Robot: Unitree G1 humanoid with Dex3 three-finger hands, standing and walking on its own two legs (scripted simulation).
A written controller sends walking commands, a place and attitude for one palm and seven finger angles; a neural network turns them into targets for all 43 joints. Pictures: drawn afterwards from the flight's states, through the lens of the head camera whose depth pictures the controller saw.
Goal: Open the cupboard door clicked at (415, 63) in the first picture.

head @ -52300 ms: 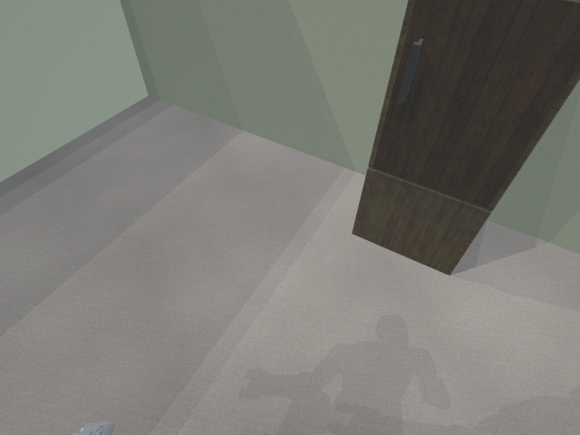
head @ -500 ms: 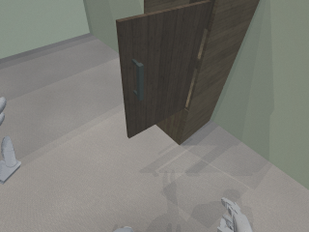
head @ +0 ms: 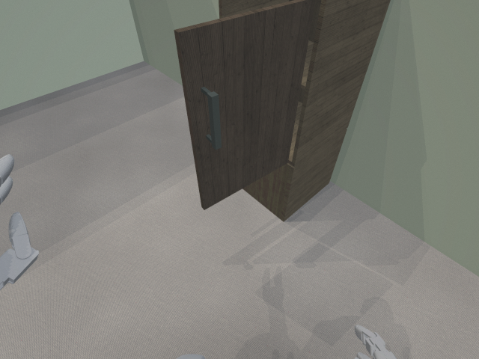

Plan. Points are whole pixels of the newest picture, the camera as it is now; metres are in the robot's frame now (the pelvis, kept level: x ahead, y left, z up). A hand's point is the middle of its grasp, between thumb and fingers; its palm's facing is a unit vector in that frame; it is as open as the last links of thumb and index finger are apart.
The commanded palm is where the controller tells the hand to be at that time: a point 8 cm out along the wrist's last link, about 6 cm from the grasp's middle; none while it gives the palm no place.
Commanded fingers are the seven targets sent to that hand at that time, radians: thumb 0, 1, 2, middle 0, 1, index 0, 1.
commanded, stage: stop stepping back and stand still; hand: left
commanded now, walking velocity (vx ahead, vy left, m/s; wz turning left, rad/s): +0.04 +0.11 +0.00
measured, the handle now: (211, 119) +0.66 +0.11 +0.04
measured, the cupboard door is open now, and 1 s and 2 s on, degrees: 84 84 84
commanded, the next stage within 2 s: let the arm hang, fingers relaxed in 0.06 s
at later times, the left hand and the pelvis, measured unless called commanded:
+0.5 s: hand out of the picture +0.05 +0.20 -0.16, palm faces +0.09 -0.98 -0.18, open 6.9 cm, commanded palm none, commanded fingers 0.00 0.90 0.90 -0.20 -0.30 -0.20 -0.30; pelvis +0.00 +0.02 +0.01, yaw +3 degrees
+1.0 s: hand out of the picture +0.00 +0.24 -0.16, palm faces +0.05 -0.97 -0.24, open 7.4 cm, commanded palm none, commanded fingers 0.00 0.90 0.90 -0.20 -0.30 -0.20 -0.30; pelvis +0.00 +0.04 +0.01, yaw +1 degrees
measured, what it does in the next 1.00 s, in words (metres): steps on the spot: left foot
